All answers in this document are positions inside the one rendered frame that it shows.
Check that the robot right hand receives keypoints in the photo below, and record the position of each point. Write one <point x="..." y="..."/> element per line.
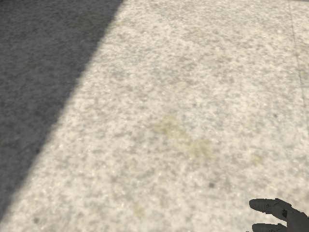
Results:
<point x="296" y="221"/>

